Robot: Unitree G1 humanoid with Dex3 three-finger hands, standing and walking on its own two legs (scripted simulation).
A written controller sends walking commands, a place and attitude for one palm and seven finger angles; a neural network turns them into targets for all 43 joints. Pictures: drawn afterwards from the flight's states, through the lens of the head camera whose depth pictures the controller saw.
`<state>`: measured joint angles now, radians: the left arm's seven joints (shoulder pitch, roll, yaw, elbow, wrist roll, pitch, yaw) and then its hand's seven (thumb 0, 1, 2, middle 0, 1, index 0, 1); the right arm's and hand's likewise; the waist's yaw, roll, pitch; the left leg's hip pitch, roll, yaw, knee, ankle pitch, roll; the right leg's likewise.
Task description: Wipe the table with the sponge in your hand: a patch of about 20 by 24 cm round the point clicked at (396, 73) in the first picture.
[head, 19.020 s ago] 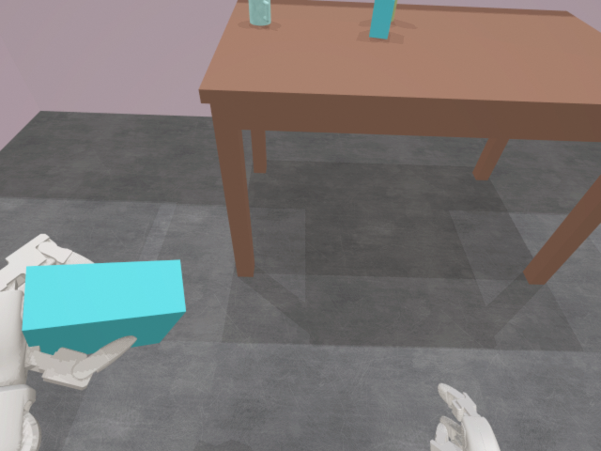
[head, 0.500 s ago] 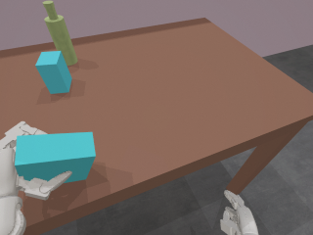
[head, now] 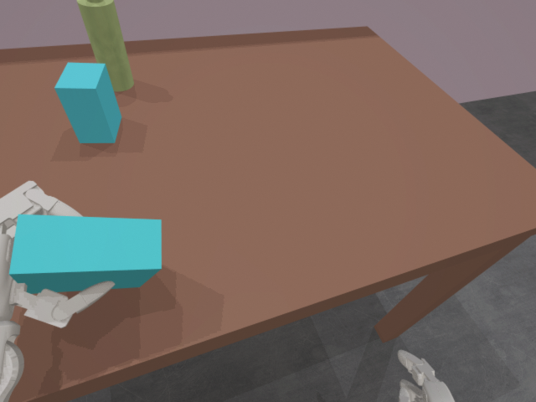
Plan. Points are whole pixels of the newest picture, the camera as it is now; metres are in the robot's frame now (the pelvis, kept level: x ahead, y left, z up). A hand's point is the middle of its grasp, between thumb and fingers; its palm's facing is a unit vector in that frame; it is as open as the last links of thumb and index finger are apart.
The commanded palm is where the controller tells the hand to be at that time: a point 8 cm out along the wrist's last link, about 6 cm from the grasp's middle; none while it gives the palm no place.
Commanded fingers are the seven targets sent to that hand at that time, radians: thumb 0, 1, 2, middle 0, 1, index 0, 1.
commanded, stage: shuffle to correct the standing spot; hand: left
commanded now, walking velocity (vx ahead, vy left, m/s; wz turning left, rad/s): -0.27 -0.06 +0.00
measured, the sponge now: (111, 258) +0.24 +0.21 +0.13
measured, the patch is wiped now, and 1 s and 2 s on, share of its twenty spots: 0.00 0.00 0.00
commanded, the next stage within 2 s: come to a stop and stand still in 0.38 s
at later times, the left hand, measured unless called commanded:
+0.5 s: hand (63, 356) +0.13 +0.20 +0.16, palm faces +0.34 -0.90 -0.29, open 9.8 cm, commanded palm +0.06 +0.25 +0.18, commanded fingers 0.00 0.10 1.30 -1.20 -1.60 -1.20 -1.60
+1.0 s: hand out of the picture +0.00 +0.21 +0.15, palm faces +0.37 -0.86 -0.35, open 9.8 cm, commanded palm -0.06 +0.25 +0.18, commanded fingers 0.00 0.10 1.30 -1.20 -1.60 -1.20 -1.60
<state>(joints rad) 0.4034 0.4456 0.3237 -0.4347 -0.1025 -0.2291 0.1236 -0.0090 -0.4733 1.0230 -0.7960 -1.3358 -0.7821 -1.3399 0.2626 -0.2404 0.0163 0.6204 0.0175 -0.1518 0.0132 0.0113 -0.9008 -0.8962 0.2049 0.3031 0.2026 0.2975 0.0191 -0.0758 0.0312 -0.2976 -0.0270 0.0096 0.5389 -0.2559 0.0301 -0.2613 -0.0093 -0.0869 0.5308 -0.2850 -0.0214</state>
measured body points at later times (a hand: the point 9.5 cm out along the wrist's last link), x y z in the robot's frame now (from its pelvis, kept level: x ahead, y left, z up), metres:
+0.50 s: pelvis -0.09 -0.03 -0.01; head -0.06 -0.01 +0.44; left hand +0.11 +0.25 +0.18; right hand +0.08 -0.26 -0.09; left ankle -0.07 +0.12 -0.70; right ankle +0.00 -0.10 -0.73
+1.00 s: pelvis -0.21 -0.03 -0.04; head -0.25 -0.03 +0.41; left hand -0.02 +0.25 +0.17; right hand -0.05 -0.26 -0.11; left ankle -0.17 +0.14 -0.69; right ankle -0.10 -0.09 -0.74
